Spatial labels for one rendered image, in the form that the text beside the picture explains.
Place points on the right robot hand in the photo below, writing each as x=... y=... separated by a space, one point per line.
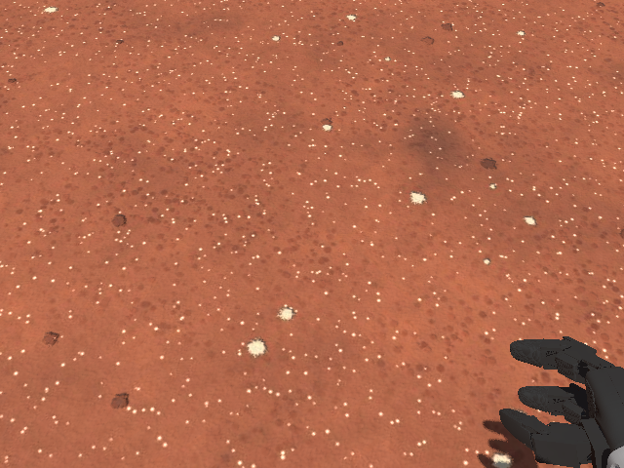
x=596 y=414

